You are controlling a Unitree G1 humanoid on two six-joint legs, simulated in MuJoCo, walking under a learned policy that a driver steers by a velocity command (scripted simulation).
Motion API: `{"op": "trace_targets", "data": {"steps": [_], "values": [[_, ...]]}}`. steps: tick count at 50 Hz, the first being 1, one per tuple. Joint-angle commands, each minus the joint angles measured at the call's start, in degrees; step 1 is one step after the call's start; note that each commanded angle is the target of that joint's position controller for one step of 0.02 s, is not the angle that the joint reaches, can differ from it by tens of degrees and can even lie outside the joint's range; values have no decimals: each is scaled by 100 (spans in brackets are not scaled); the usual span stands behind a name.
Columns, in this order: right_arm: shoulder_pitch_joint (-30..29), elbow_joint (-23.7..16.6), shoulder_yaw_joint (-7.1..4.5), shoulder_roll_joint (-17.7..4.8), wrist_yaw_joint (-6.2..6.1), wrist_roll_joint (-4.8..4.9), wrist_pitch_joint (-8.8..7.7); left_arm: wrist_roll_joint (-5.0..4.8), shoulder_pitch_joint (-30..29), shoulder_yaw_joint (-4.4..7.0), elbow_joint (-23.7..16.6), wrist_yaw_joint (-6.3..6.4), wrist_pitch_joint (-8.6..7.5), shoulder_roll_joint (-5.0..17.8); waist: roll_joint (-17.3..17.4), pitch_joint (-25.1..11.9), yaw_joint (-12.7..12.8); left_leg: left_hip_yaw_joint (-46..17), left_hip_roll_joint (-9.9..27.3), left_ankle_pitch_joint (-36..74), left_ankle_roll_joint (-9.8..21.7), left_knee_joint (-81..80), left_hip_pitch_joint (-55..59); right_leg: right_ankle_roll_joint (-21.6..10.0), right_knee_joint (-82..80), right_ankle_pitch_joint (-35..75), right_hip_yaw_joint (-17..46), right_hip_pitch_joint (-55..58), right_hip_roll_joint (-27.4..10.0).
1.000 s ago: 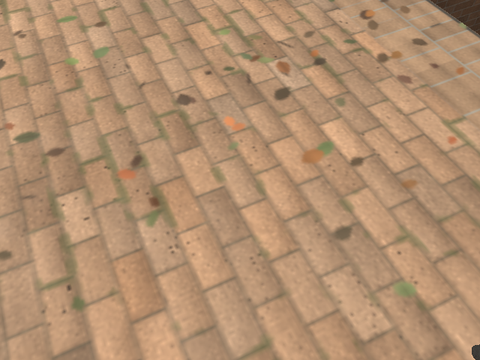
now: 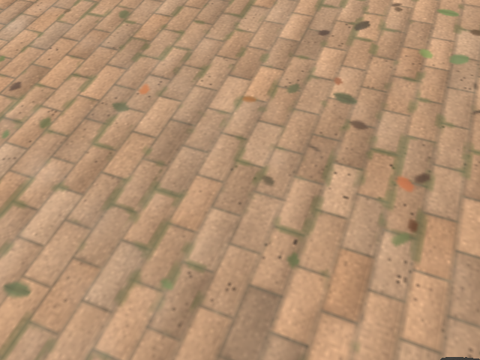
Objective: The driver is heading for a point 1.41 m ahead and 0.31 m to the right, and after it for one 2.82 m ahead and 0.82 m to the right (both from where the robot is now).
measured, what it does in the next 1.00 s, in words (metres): walks ahead: left foot, then right foot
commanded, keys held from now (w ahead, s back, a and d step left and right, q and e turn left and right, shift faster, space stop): e+shift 0.04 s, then w+e+shift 0.40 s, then w+shift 0.08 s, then w+q+shift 0.48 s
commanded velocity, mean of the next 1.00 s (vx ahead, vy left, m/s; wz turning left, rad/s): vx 0.73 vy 0.00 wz -0.20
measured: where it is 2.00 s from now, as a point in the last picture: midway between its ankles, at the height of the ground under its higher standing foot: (383, 133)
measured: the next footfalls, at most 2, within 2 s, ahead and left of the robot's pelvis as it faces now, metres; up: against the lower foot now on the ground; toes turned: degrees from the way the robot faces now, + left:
left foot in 0.10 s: +0.02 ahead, +0.14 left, +0.00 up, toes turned -12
right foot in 0.58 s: +0.29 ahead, -0.26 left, +0.00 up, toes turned -31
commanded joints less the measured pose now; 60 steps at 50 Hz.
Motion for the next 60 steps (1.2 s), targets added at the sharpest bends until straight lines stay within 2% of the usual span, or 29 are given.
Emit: {"op": "trace_targets", "data": {"steps": [1,5,6,7,8,10,13,14,18,24,26,28,29,30,31,33,36,41,44,47,50,51,52,53,54,55,56,58,60], "values": [[-111,-333,-184,-469,-18,131,-174,-76,-148,418,-505,76,64,1380,-1255,-602,-64,307,-230,156,-13,-966,-132,-1009,-740,1319,1893,1096,-1013],[727,54,-284,-529,60,241,-322,-293,-195,404,-593,218,156,1191,-1196,-831,-536,382,-43,1234,599,-2878,1880,-651,-989,-2411,2072,-330,-618],[1364,207,-388,-881,29,185,-359,-238,-403,329,-733,214,117,932,-711,-825,-845,-327,871,575,971,-3067,3252,-217,-113,-2759,1565,-1906,-264],[1620,321,-499,-1338,80,43,-412,-275,-695,199,-1032,176,-6,419,1078,-635,-933,-2261,2165,-1215,1496,-3545,3425,-23,1627,-2122,249,-3309,342],[1126,197,-441,-1185,104,-136,-546,-237,-800,254,-1126,147,-136,752,956,-101,-763,-2740,2613,-1415,1739,-3722,2767,-3,2499,-1554,425,-3747,-291],[661,87,-288,-656,7,21,-698,-174,-281,324,-832,39,-201,913,712,-21,-478,-1744,2136,-631,1377,-3746,2825,98,3253,-707,265,-3826,-471],[1013,246,-216,-575,-2,21,-787,-169,-222,258,-815,-95,-263,727,544,127,-587,-666,1848,473,1233,-3835,2611,203,4214,29,-6,-4025,-707],[1377,433,-196,-756,83,-296,-705,504,-576,273,-845,-355,-36,797,67,222,-632,-322,1751,335,1228,-4073,1968,199,4425,-51,-355,-3651,-525],[1498,579,-162,-701,139,-232,-758,260,-780,262,-925,-599,147,809,546,641,-579,558,1693,785,1090,-4260,1765,167,4299,480,-343,-3773,-665],[2178,1093,-135,-745,55,-242,-753,283,-1844,0,-1279,-708,66,515,421,1032,-872,1576,1921,2470,1087,-4413,2504,-437,2308,-9,-1236,-3241,-695],[2174,1263,-123,-906,28,-227,-715,296,-1446,-45,-1171,-585,57,466,596,632,-534,2032,1947,6199,1061,-3617,2523,-848,1737,-683,-1702,-1832,-129],[2222,1449,-159,-1323,17,-179,-625,289,420,167,-684,-386,-20,881,769,-549,517,1976,2139,8796,1145,-1224,2038,-1131,1366,-1126,-1609,792,552],[1909,1317,-122,-1281,31,-86,-644,337,1599,345,-332,-294,-89,1268,487,-1184,1220,1954,1884,7375,1085,656,560,-1188,876,-982,-645,2861,64],[2156,842,159,-88,233,68,-683,420,1648,474,-242,-187,-172,2070,-1613,-2077,593,1496,673,154,875,3171,-1917,-1389,-81,-3185,2571,4771,-2243],[1377,766,9,-689,219,121,-797,290,2137,481,-324,-127,-217,2024,-686,-2843,1187,-257,102,283,1052,3909,-1905,-1169,-1090,-3130,4089,4309,-2638],[1045,713,20,-534,188,172,-799,389,1399,324,79,-50,-322,1422,-209,-645,400,83,700,1461,1132,3541,-2254,-878,-1137,-1499,2154,2333,-2325],[1726,1271,40,-226,334,-52,-439,269,706,54,84,-75,-506,586,-489,-85,-307,213,1065,1847,1001,2843,-1315,-448,-1681,-791,471,788,-1692],[698,1038,77,52,483,56,-274,146,982,-2,488,-154,-758,351,-593,730,-355,746,811,2869,1039,1930,-2041,229,-2221,2004,-1550,690,-991],[73,804,138,33,562,39,-343,125,1240,-68,676,-46,-764,319,-484,707,-304,1509,488,3356,1197,959,-2127,297,-2209,4134,-2135,1281,-868],[87,740,186,-68,610,29,-339,102,1150,-42,711,164,-760,712,-576,336,-581,2100,29,3641,1396,-249,-1015,411,-1683,6861,-2389,1722,-1072],[1843,1232,-46,-739,518,-4,-178,155,635,105,551,408,-595,1253,-889,-622,-1611,2075,-443,2996,1650,-329,1058,434,594,8751,-2217,1891,-1419],[3233,1633,-218,-1050,435,-28,-139,220,58,151,377,417,-502,1368,-799,-975,-2311,1532,-282,2620,2000,-541,2343,369,2450,8329,-2026,1164,-1453],[3851,1858,-362,-1200,318,103,-168,164,-419,179,343,303,-411,1224,130,-898,-2614,858,149,2831,2513,-1468,3162,279,5435,3597,-2077,110,-606],[3173,1945,-326,-1096,242,170,-150,313,-823,-133,29,132,-489,204,1291,20,-1851,230,144,3263,2518,-781,2891,135,7374,-1696,-1625,-1884,307],[2300,1608,-245,-1150,250,18,-200,236,68,-278,-473,97,-574,-167,1005,-485,-648,-1887,753,3326,3263,-1082,3270,230,7838,-1828,-505,-3139,160],[2060,1359,-278,-1110,187,-53,-203,325,267,-356,-713,15,-754,113,669,-912,-577,-3763,1561,363,3537,-2828,3210,117,7142,-1632,169,-3465,-17],[1791,1277,-248,-810,151,-134,-237,382,72,-285,-587,-17,-825,576,-464,-156,-399,-3912,1591,-829,3221,-3661,2230,87,6413,-1204,164,-3383,-347],[1398,1199,-210,-880,110,-113,-423,538,-54,-295,-545,2,-648,680,-808,486,35,-3262,1195,-280,2928,-3789,686,298,5328,-1076,117,-2779,-680],[1246,1164,-182,-870,111,-62,-627,511,-471,-347,-690,-4,-431,663,-943,793,98,-2348,663,395,2760,-4034,-649,563,3919,-642,-150,-1919,-972]]}}
Velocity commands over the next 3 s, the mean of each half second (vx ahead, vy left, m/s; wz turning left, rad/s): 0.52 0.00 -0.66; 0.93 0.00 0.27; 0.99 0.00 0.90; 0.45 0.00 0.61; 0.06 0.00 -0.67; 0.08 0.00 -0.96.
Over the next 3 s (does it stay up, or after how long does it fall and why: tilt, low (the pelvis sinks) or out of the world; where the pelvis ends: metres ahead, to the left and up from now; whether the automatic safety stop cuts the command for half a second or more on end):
stays up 1.40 -0.41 0.01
